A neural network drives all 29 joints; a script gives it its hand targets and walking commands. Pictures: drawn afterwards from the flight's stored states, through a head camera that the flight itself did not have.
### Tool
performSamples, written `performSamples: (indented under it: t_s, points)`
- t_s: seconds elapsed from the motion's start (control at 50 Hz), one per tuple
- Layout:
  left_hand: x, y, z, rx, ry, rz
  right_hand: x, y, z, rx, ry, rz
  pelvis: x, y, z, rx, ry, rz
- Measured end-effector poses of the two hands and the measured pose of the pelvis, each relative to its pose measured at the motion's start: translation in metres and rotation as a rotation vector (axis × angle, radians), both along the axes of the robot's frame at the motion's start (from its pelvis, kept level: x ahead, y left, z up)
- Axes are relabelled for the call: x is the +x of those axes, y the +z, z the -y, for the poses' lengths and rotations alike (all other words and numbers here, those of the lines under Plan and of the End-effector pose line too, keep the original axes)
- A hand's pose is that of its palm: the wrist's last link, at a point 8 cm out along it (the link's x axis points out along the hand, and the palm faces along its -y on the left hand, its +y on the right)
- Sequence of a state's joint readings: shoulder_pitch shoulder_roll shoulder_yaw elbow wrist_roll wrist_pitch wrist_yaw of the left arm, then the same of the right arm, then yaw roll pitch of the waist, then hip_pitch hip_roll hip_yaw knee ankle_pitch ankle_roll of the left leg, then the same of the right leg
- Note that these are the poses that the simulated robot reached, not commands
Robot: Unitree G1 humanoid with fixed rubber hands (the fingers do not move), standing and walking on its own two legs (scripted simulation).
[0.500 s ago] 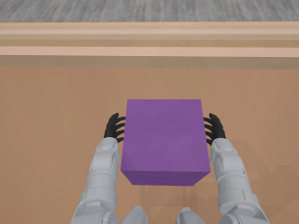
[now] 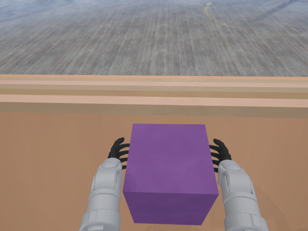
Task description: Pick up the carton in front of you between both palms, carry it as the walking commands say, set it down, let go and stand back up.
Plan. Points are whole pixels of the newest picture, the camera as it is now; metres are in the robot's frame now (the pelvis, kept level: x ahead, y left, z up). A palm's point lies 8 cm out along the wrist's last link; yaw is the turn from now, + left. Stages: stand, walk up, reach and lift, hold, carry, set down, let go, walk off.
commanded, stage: reach and lift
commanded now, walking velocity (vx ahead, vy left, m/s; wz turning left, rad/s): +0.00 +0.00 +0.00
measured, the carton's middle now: (168, 175) +0.30 +0.00 -0.05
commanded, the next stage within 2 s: hold in 0.84 s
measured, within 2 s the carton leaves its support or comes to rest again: neither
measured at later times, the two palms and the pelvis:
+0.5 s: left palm (114, 159) +0.30 +0.15 +0.03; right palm (225, 161) +0.30 -0.15 +0.03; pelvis +0.00 +0.00 +0.00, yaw +0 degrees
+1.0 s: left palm (112, 155) +0.29 +0.15 +0.06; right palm (227, 157) +0.29 -0.15 +0.06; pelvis +0.01 +0.00 +0.01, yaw +0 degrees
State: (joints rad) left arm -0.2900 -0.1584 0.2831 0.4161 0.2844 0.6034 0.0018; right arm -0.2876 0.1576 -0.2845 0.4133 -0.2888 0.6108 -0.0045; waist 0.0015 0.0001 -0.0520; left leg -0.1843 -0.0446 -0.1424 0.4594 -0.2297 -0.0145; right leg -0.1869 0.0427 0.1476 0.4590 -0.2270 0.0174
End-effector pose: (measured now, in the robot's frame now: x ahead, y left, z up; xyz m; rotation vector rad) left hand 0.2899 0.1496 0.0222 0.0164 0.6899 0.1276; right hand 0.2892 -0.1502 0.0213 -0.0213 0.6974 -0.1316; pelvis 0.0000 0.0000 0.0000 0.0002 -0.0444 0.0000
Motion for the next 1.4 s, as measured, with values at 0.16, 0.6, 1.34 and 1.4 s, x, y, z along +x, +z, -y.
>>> performSamples:
  t_s: [0.16, 0.6, 1.34, 1.4]
  points:
    - [-0.001, 0.002, 0.0, -0.006, 0.007, 0.009, -0.001, 0.002, 0.0, 0.006, -0.002, 0.009, -0.01, -0.001, 0.0, 0.0, -0.002, 0.015]
    - [0.008, 0.013, 0.001, 0.014, -0.006, 0.013, 0.008, 0.013, 0.001, -0.014, 0.012, 0.013, 0.007, 0.005, 0.002, 0.001, 0.0, 0.023]
    - [-0.002, 0.034, 0.001, 0.003, 0.002, 0.03, -0.003, 0.034, 0.001, -0.001, 0.0, 0.031, -0.004, 0.005, 0.001, 0.0, -0.001, 0.079]
    - [-0.002, 0.035, 0.001, 0.001, 0.003, 0.032, -0.002, 0.034, 0.001, 0.0, -0.001, 0.033, -0.004, 0.005, 0.001, 0.0, -0.001, 0.079]
